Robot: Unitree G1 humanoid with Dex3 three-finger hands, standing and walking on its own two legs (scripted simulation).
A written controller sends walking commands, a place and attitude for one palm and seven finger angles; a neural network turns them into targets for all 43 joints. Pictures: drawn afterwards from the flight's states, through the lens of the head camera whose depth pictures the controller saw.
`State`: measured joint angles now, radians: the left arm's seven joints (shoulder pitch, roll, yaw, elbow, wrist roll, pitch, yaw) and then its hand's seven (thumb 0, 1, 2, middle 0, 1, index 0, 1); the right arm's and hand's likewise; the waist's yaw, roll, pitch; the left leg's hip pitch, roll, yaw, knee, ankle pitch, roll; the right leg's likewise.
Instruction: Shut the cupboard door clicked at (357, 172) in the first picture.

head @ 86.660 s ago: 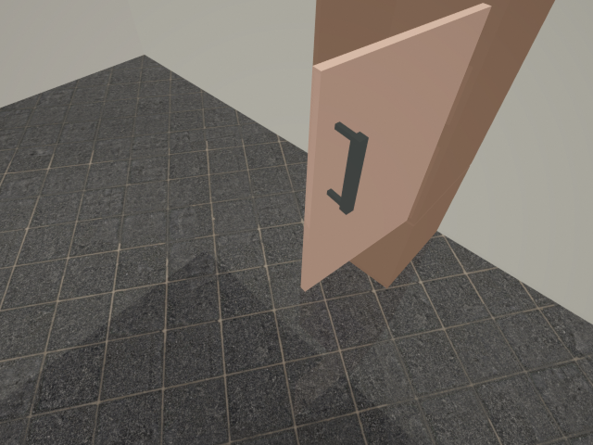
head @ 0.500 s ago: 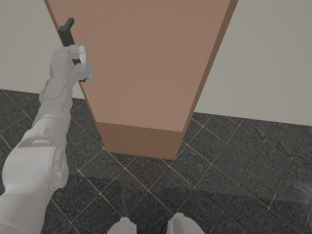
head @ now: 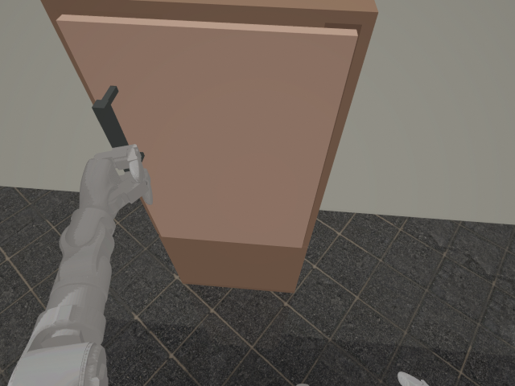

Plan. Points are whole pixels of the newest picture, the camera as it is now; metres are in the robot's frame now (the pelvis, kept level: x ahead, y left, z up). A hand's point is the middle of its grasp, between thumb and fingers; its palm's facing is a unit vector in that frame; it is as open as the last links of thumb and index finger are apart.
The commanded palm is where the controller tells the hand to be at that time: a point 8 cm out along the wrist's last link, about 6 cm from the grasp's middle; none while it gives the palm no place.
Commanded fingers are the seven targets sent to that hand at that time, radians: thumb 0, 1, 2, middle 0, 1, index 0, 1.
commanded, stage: pull the fist back off the door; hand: left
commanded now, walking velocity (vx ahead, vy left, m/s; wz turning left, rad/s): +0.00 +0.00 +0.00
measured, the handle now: (123, 136) +0.51 +0.23 +0.10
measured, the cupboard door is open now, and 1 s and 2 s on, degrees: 0 0 0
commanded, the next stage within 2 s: draw the hand back to the body in 0.14 s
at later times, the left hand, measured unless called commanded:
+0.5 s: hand (111, 209) +0.34 +0.20 +0.12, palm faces -0.01 -1.00 -0.03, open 3.1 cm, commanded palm +0.30 +0.25 +0.12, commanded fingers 0.00 0.90 0.90 -1.30 -1.50 -1.30 -1.50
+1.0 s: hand (46, 271) +0.24 +0.24 +0.14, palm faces +0.30 -0.93 -0.23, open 3.2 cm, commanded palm +0.20 +0.28 +0.17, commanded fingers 0.00 0.90 0.90 -0.81 -0.96 -0.81 -0.96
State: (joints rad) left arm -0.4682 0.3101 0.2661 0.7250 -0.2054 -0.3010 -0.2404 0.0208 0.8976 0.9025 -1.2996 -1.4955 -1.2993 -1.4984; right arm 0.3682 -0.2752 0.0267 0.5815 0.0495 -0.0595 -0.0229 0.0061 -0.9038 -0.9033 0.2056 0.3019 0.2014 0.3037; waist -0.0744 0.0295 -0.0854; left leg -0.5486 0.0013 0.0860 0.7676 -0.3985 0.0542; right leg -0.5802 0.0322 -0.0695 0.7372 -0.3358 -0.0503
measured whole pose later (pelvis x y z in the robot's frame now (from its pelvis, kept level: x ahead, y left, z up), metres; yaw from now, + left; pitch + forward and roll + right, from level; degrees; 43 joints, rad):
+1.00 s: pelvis -0.01 +0.01 +0.03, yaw +2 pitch -3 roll -1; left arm 0.17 0.29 0.19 -0.06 -0.12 -0.06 0.04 0.02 0.89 0.90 -1.06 -1.23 -1.06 -1.23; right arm 0.21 -0.24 0.05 0.61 0.03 -0.10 -0.08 0.01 -0.90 -0.90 0.21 0.30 0.20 0.30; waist 0.02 0.06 0.01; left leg -0.16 -0.03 0.06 0.48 -0.27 0.06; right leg -0.18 0.02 -0.09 0.45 -0.22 -0.04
